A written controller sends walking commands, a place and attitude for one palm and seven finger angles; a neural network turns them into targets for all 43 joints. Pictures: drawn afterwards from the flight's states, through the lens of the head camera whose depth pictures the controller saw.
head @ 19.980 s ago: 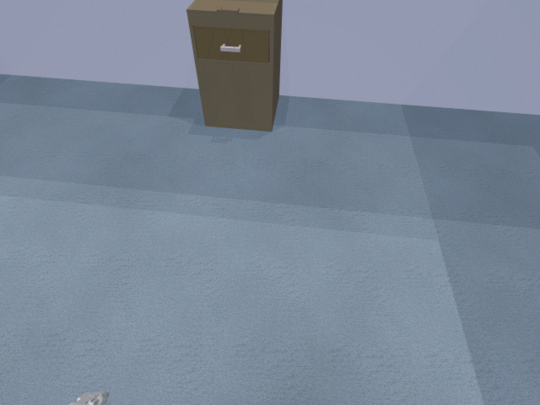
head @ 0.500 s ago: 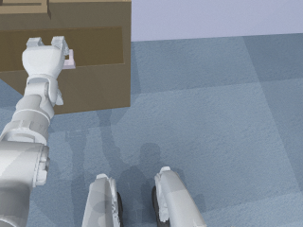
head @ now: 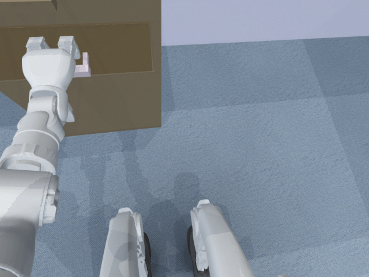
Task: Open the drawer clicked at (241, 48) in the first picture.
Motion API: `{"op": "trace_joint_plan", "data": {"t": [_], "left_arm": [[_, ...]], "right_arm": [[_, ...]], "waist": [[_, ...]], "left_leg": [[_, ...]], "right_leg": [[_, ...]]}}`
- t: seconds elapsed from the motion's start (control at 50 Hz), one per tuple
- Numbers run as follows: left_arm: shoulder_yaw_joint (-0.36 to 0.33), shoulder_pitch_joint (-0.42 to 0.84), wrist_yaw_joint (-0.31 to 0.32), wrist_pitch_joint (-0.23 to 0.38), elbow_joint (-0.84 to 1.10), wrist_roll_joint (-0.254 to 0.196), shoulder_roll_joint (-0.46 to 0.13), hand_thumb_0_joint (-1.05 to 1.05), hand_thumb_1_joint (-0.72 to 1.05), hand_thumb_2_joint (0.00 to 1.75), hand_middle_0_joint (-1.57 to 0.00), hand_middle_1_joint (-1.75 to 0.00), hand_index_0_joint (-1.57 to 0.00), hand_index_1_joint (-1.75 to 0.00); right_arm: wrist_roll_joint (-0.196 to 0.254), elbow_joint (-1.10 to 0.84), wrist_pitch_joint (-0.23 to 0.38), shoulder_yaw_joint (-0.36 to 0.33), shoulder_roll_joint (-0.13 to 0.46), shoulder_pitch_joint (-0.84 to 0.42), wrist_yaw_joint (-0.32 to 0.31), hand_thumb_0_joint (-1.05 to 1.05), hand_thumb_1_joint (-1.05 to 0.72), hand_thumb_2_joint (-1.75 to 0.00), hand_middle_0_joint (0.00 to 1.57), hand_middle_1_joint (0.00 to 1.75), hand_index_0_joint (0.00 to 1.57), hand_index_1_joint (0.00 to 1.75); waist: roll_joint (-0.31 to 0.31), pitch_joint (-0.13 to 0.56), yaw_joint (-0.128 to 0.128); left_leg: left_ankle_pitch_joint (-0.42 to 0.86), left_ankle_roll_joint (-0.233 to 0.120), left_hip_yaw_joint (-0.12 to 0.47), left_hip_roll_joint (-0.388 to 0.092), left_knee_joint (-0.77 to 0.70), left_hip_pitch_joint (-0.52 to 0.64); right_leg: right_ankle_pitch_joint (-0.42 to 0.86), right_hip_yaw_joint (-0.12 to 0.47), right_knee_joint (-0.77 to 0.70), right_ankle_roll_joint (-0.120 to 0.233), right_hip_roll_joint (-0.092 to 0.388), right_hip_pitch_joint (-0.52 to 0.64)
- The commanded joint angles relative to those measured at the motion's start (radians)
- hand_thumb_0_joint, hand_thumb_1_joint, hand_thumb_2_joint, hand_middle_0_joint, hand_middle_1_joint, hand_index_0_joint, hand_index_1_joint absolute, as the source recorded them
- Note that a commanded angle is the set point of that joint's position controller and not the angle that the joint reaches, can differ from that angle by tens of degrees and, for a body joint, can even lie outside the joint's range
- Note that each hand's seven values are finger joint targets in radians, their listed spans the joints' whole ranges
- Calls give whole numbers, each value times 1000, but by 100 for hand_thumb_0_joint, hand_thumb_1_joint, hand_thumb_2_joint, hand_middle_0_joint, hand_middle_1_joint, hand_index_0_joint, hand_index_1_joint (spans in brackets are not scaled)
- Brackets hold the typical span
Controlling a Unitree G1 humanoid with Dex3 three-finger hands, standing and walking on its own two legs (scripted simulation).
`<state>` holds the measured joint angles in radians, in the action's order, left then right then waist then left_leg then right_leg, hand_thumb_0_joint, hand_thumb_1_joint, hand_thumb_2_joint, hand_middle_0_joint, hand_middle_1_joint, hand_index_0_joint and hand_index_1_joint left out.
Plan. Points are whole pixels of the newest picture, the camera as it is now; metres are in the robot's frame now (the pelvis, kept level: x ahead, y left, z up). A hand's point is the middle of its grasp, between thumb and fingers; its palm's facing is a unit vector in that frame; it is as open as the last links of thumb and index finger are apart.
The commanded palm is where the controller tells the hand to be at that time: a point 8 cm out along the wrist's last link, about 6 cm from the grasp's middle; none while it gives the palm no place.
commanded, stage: lower the fingers behind the handle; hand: left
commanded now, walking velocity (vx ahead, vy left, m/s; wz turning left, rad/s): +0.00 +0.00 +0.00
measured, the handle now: (66, 65) +0.59 +0.22 -0.05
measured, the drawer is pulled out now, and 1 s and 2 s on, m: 0.00 0.00 0.00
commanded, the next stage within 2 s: lift the fingers back up to retry in 0.68 s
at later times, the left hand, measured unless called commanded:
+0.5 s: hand (63, 82) +0.54 +0.22 -0.04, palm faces +0.00 +0.04 -1.00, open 13.8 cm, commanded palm +0.53 +0.19 -0.02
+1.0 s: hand (62, 81) +0.54 +0.22 -0.04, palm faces -0.04 +0.01 -1.00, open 13.8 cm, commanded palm +0.53 +0.20 +0.01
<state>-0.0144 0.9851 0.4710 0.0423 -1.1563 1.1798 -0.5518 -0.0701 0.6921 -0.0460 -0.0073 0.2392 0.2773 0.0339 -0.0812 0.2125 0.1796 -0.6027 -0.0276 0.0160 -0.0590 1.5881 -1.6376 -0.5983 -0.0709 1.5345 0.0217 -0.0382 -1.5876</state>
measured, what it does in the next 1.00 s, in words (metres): stands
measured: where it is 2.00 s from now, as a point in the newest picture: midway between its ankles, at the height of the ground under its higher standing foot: (171, 266)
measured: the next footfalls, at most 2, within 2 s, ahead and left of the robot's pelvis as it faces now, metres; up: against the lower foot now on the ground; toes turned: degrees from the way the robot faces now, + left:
none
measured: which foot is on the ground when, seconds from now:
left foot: down 0.00-1.00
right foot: down 0.00-1.00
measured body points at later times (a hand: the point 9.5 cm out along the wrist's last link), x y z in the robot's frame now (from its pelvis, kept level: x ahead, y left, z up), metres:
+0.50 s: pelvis -0.03 +0.00 -0.03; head +0.18 +0.02 +0.37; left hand +0.54 +0.22 +0.01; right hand +0.00 -0.26 -0.16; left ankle +0.04 +0.11 -0.54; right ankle +0.05 -0.11 -0.54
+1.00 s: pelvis -0.03 +0.00 -0.03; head +0.18 +0.02 +0.37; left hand +0.54 +0.22 +0.02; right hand -0.01 -0.26 -0.15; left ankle +0.04 +0.11 -0.54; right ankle +0.04 -0.11 -0.54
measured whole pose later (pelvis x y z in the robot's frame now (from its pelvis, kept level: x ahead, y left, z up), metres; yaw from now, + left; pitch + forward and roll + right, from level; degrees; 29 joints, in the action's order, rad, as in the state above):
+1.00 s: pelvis -0.03 +0.00 -0.03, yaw +0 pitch +37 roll -5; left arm 0.01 1.08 0.34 0.01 -1.10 1.15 -0.62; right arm -0.03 0.66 -0.03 0.03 0.24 0.29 -0.01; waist -0.08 0.18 0.20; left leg -0.57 -0.04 0.02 -0.05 1.67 -1.75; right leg -0.57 -0.07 1.62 0.02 -0.03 -1.70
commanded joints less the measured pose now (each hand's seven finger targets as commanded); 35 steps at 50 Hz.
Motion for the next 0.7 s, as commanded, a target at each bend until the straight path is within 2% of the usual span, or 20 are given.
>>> {"op": "trace_joint_plan", "data": {"t": [0.0,0.04,0.08,0.12,0.16,0.18,0.22,0.26,0.32,0.34,0.36,0.38,0.42,0.44,0.46,0.52,0.56,0.58,0.64,0.68], "left_arm": [[-10,325,5,-10,91,-15,-157,0,-50,30,-30,-120,-30,-120],[-33,311,4,-18,71,-12,-193,0,-50,30,-30,-120,-30,-120],[-15,326,-1,-27,67,-12,-180,0,-50,30,-30,-120,-30,-120],[-7,331,-7,-34,60,-13,-171,0,-50,30,-30,-120,-30,-120],[13,360,-11,-44,46,-12,-164,0,-50,30,-30,-120,-30,-120],[5,350,-13,-50,34,-11,-176,0,-50,30,-30,-120,-30,-120],[22,359,-24,-58,27,-15,-156,0,-50,30,-30,-120,-30,-120],[13,367,-34,-67,8,-15,-187,0,-50,30,-30,-120,-30,-120],[11,391,-54,-70,36,-12,-204,0,-50,30,-30,-120,-30,-120],[27,379,-61,-76,18,-13,-185,0,-50,30,-30,-120,-30,-120],[34,396,-66,-77,26,-18,-182,0,-50,30,-30,-120,-30,-120],[21,397,-70,-77,30,-16,-205,0,-50,30,-30,-120,-30,-120],[31,417,-81,-74,51,-23,-197,0,-50,30,-30,-120,-30,-120],[15,396,-86,-75,39,-21,-217,0,-50,30,-30,-120,-30,-120],[33,398,-91,-75,40,-23,-198,0,-50,30,-30,-120,-30,-120],[39,418,-103,-71,41,-30,-197,0,-50,30,-30,-120,-30,-120],[19,421,-111,-68,45,-32,-236,0,-50,30,-30,-120,-30,-120],[31,427,-115,-66,50,-32,-224,0,-50,30,-30,-120,-30,-120],[28,419,-121,-62,39,-29,-225,0,-50,30,-30,-120,-30,-120],[37,417,-122,-59,50,-29,-213,0,-50,30,-30,-120,-30,-120]], "right_arm": [[5,-21,3,-57,177,207,-10,0,-90,-90,20,30,20,30],[5,-23,2,-55,186,208,-13,0,-90,-90,20,30,20,30],[7,-25,5,-54,185,206,-14,0,-90,-90,20,30,20,30],[9,-28,5,-51,187,206,-13,0,-90,-90,20,30,20,30],[11,-25,7,-48,188,203,-17,0,-90,-90,20,30,20,30],[13,-29,8,-46,190,204,-17,0,-90,-90,20,30,20,30],[15,-30,10,-45,190,202,-18,0,-90,-90,20,30,20,30],[18,-30,11,-37,192,202,-22,0,-90,-90,20,30,20,30],[21,-38,13,-34,195,205,-26,0,-90,-90,20,30,20,30],[25,-39,12,-35,194,203,-27,0,-90,-90,20,30,20,30],[25,-39,16,-34,192,202,-29,0,-90,-90,20,30,20,30],[26,-41,16,-31,196,202,-32,0,-90,-90,20,30,20,30],[28,-47,19,-30,193,206,-35,0,-90,-90,20,30,20,30],[30,-46,18,-29,194,206,-37,0,-90,-90,20,30,20,30],[31,-49,19,-28,194,205,-38,0,-90,-90,20,30,20,30],[33,-47,24,-25,193,209,-43,0,-90,-90,20,30,20,30],[35,-48,24,-21,196,212,-48,0,-90,-90,20,30,20,30],[36,-51,25,-21,193,213,-48,0,-90,-90,20,30,20,30],[36,-48,24,-22,196,218,-51,0,-90,-90,20,30,20,30],[37,-51,24,-22,195,219,-52,0,-90,-90,20,30,20,30]], "waist": [[-63,510,53],[-52,508,45],[-40,503,54],[-72,501,51],[-41,477,71],[-42,473,62],[-50,477,71],[-26,457,74],[-61,486,68],[-52,469,73],[-47,447,82],[-44,451,74],[-57,479,78],[-47,472,69],[-50,460,76],[-42,440,86],[-25,453,82],[-44,456,81],[-27,437,85],[-44,441,82]], "left_leg": [[278,-29,18,31,-134,377],[257,-28,19,33,-125,357],[232,-30,17,34,-116,331],[224,-26,20,35,-119,338],[188,-31,22,34,-109,301],[169,-29,20,37,-110,284],[155,-30,21,36,-103,283],[131,-33,18,37,-94,236],[118,-29,23,37,-96,252],[102,-30,22,38,-96,248],[89,-33,21,37,-95,233],[73,-31,23,38,-97,226],[72,-32,25,38,-97,232],[64,-31,25,38,-96,227],[55,-32,25,39,-98,225],[36,-35,26,38,-95,202],[33,-37,24,39,-89,183],[30,-36,23,40,-89,185],[21,-36,28,38,-89,184],[22,-35,25,39,-89,187]], "right_leg": [[248,14,-184,15,-30,257],[227,12,-172,15,-31,245],[210,14,-170,12,-31,240],[194,9,-160,16,-28,215],[168,9,-159,12,-27,196],[151,9,-156,14,-27,198],[140,8,-150,13,-26,178],[127,10,-144,11,-24,184],[109,8,-133,14,-25,169],[95,7,-137,14,-26,154],[88,9,-142,11,-25,149],[73,7,-137,12,-24,150],[74,8,-132,12,-23,157],[66,7,-131,13,-25,152],[58,8,-134,12,-25,141],[47,9,-133,11,-22,134],[44,12,-130,9,-23,151],[41,14,-131,11,-23,147],[33,9,-127,10,-23,124],[33,10,-126,11,-23,120]]}}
